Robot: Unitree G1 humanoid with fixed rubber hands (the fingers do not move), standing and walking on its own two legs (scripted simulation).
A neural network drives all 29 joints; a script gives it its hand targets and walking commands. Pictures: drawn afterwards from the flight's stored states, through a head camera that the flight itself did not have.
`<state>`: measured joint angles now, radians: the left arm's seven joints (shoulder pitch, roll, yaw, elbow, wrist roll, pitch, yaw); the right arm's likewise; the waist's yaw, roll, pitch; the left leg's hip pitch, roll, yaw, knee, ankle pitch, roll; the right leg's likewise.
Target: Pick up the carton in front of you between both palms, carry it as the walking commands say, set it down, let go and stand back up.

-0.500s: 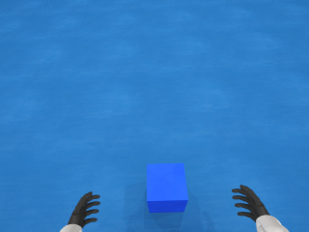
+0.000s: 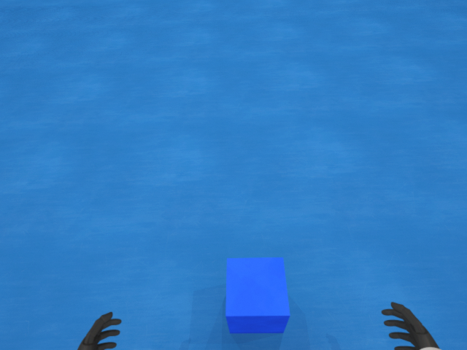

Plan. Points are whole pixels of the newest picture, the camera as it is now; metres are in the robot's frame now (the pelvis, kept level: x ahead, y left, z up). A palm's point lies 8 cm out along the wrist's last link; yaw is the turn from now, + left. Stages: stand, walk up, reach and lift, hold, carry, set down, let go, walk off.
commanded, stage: stand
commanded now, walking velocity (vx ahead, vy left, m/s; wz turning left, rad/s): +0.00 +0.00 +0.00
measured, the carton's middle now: (255, 296) +0.41 -0.03 -0.65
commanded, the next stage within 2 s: none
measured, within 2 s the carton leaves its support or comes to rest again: neither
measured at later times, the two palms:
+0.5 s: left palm out of the picture +0.09 +0.30 -0.09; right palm out of the picture +0.09 -0.29 -0.09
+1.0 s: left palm out of the picture +0.06 +0.31 -0.09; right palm out of the picture +0.06 -0.30 -0.09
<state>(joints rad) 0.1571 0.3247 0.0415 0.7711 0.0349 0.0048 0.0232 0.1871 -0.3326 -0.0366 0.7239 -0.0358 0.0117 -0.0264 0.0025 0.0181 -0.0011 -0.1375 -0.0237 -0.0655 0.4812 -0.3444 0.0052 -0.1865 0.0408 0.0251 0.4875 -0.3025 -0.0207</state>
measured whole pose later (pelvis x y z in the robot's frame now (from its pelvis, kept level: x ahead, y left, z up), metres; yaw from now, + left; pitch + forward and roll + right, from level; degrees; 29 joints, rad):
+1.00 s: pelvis -0.04 +0.00 +0.01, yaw +0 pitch -3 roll +0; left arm 0.12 0.38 0.02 1.01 0.02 -0.01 0.01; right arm 0.15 -0.38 -0.01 0.96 -0.02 -0.01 -0.02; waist 0.01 0.01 0.03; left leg -0.08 -0.03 -0.06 0.36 -0.23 0.01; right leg -0.13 0.03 0.03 0.36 -0.19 -0.01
